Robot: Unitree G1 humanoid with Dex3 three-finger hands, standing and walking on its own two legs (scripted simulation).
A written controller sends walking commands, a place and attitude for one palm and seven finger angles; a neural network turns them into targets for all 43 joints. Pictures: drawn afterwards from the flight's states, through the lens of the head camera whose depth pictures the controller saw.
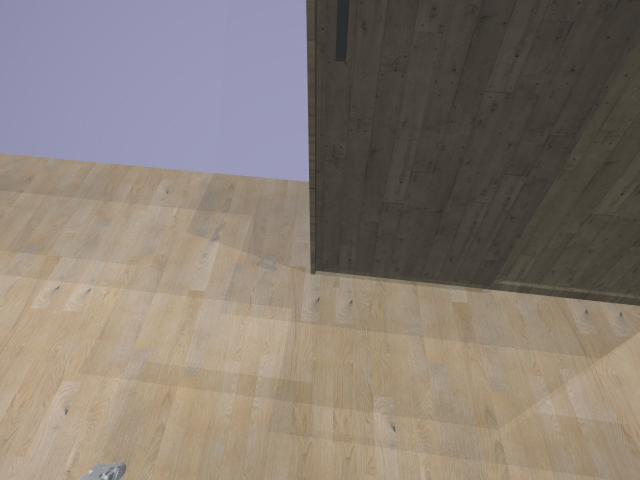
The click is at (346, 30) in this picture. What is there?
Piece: wardrobe's sliding door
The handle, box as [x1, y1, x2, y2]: [335, 0, 348, 61]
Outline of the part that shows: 338,0 335,60 344,61 346,47 348,0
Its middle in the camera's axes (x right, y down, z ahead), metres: +0.05 -0.48 +0.76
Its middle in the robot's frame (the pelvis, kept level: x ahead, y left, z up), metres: +0.92 +0.00 +0.22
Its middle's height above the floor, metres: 0.99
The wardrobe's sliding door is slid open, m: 0.00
